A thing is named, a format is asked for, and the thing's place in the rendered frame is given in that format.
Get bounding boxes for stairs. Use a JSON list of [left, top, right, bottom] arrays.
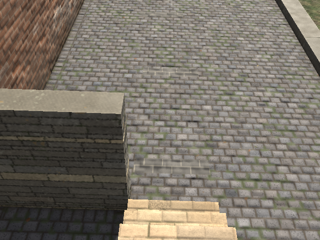
[[118, 199, 238, 240]]

